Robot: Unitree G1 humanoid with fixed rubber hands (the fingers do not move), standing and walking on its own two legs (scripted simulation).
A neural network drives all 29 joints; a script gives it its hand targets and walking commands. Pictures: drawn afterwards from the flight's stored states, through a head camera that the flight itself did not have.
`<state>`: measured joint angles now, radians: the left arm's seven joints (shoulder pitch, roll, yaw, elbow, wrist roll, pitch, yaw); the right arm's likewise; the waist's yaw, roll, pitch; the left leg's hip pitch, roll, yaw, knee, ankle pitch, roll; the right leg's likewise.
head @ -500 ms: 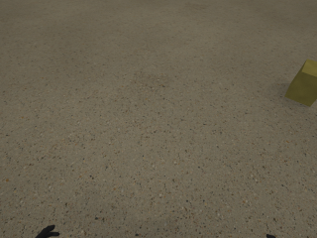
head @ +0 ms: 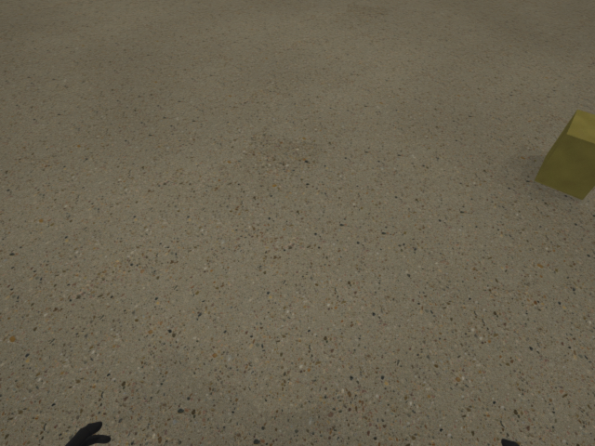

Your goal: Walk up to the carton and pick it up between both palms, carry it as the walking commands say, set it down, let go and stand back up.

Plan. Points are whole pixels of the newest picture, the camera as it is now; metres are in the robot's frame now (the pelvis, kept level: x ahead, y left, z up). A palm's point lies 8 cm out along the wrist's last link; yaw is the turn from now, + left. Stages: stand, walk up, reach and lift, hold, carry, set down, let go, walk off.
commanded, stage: walk up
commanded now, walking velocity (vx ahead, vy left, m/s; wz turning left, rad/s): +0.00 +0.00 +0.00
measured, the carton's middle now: (579, 154) +1.57 -1.40 -0.64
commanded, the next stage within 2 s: none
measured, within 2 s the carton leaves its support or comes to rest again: neither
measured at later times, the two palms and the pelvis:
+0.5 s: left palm (173, 316) +0.32 +0.21 -0.06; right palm out of the picture +0.07 -0.49 -0.09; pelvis +0.07 -0.09 -0.03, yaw -17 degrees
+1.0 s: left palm (297, 213) +0.58 +0.02 -0.09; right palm out of the picture +0.13 -0.51 -0.05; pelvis +0.29 -0.18 -0.01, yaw -34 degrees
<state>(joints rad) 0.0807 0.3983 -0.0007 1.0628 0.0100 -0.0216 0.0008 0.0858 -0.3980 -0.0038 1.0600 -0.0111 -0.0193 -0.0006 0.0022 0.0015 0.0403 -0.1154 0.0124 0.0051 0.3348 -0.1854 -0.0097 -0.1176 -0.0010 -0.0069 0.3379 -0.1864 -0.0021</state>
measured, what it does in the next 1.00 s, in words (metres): walks ahead, turning right: right foot, then left foot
